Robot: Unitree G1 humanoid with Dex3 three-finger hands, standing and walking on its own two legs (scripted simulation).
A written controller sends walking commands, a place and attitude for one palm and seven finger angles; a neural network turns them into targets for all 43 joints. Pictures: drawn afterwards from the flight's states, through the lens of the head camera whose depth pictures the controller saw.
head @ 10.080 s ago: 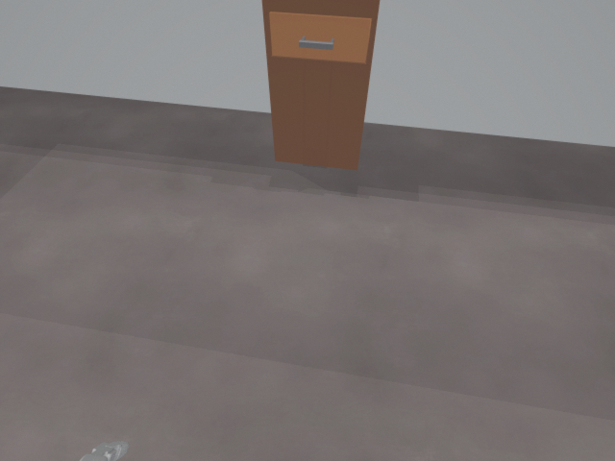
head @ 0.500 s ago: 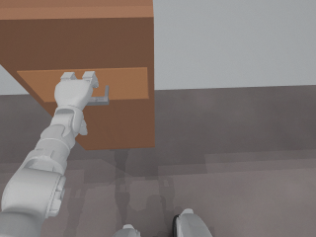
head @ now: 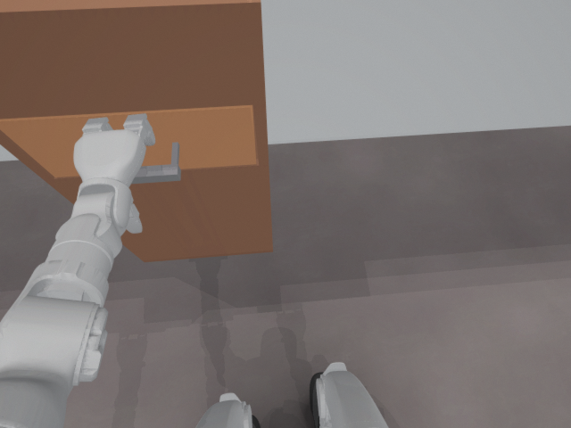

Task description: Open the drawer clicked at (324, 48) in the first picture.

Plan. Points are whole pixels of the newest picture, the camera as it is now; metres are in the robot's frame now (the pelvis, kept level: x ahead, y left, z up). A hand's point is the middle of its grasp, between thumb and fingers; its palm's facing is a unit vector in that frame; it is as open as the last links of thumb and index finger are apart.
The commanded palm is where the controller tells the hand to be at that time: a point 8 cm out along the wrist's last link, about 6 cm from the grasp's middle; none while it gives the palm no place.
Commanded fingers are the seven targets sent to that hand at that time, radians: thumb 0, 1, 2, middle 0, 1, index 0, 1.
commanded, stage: move the hooked fingers above the handle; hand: left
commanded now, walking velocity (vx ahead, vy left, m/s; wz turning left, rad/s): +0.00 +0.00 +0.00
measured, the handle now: (140, 163) +0.54 +0.21 -0.07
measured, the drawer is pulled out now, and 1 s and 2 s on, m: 0.00 0.00 0.00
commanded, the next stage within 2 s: lower the fingers behind the handle in 0.36 s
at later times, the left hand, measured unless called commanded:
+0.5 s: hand (131, 179) +0.48 +0.20 -0.01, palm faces -0.07 -0.04 -1.00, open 13.8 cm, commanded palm +0.46 +0.20 +0.04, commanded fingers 0.00 -0.50 0.30 -0.30 -1.20 -0.30 -1.20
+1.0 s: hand (144, 189) +0.48 +0.19 -0.05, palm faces -0.06 -0.02 -1.00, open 13.8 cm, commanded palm +0.46 +0.20 +0.01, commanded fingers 0.00 -0.50 0.30 -0.30 -1.20 -0.30 -1.20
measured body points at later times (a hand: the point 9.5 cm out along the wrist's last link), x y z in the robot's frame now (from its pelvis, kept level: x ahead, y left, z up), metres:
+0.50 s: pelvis +0.00 +0.00 +0.00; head +0.13 -0.01 +0.43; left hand +0.48 +0.20 +0.04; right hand +0.03 -0.27 -0.13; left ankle -0.04 +0.09 -0.67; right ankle +0.05 -0.12 -0.67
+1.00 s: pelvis -0.01 -0.01 -0.02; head +0.14 -0.01 +0.41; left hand +0.48 +0.19 +0.01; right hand +0.00 -0.28 -0.15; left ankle -0.04 +0.09 -0.67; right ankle +0.05 -0.12 -0.67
